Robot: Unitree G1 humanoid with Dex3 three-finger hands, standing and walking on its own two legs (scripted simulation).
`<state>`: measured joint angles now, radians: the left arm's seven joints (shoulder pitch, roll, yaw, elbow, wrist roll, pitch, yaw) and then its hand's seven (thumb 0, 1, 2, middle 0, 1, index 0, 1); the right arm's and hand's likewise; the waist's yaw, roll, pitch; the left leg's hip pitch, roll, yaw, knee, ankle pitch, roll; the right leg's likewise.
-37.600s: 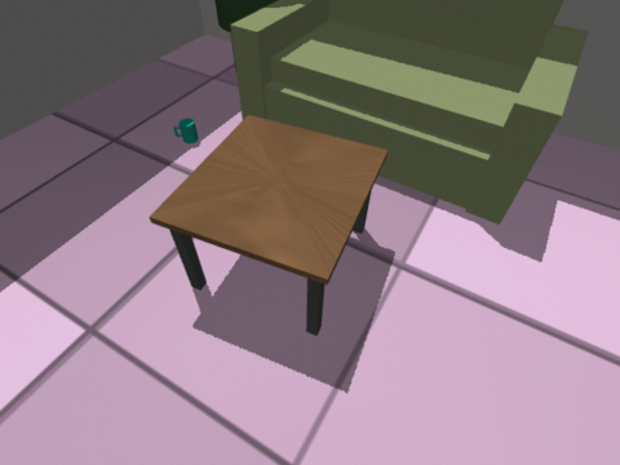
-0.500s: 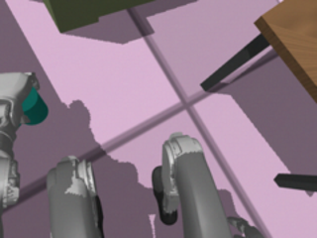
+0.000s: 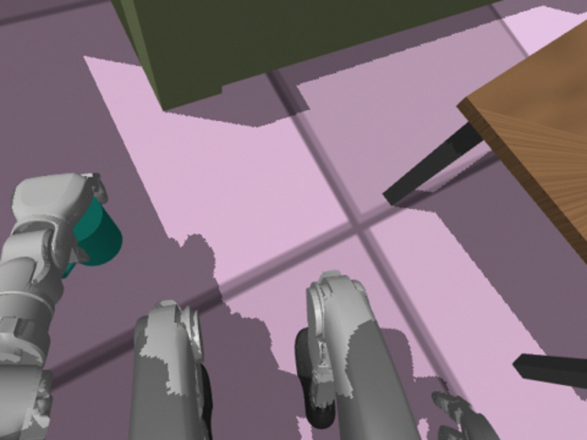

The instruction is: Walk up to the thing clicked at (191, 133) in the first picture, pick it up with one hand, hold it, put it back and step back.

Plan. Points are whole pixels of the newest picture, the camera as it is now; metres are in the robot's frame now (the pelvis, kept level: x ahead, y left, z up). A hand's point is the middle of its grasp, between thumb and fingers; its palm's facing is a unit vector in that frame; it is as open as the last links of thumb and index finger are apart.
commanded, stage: lift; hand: left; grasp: from above
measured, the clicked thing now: (77, 240) +0.43 +0.25 -0.19
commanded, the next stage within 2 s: hold in 1.08 s
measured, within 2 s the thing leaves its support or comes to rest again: neither
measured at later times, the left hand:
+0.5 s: hand out of the picture +0.37 +0.23 +0.06, palm faces -0.49 -0.09 -0.87, open 10.5 cm
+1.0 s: hand out of the picture +0.37 +0.22 +0.18, palm faces -0.48 -0.09 -0.87, open 10.5 cm
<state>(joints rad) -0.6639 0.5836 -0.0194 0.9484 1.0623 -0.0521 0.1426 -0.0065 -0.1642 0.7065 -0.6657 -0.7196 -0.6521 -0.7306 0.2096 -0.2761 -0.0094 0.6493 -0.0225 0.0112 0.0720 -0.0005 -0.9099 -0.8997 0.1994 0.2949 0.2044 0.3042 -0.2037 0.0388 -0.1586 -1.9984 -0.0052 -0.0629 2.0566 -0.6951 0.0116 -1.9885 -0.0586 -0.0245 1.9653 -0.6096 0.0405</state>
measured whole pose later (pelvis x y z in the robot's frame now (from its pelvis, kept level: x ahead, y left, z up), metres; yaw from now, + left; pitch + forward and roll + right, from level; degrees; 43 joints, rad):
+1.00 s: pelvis +0.06 +0.00 +0.28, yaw +1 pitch +12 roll -1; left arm -0.33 0.37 -0.18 0.88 1.00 0.02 0.17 -0.02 -0.14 0.67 -0.67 -0.68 -0.65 -0.72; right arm 0.27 -0.25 -0.03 0.76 0.03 0.02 -0.04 0.00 -0.90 -0.90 0.20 0.29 0.20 0.30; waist -0.08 0.02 -0.08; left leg -0.72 0.03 0.01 0.95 -0.44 0.00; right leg -0.74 -0.03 -0.01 0.90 -0.37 0.03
